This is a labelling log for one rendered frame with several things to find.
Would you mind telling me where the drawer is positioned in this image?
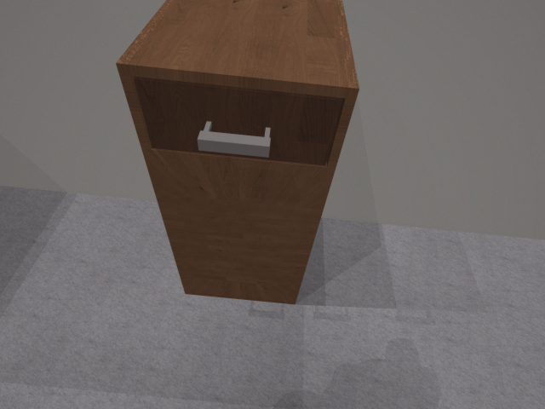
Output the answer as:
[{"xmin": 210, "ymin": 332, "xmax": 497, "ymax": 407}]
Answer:
[{"xmin": 134, "ymin": 77, "xmax": 342, "ymax": 165}]

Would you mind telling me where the cabinet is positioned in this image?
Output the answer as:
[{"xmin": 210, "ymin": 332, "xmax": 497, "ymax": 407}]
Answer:
[{"xmin": 116, "ymin": 0, "xmax": 359, "ymax": 304}]

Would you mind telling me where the handle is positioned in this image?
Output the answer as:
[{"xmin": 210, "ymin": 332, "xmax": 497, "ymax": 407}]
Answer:
[{"xmin": 198, "ymin": 121, "xmax": 271, "ymax": 158}]

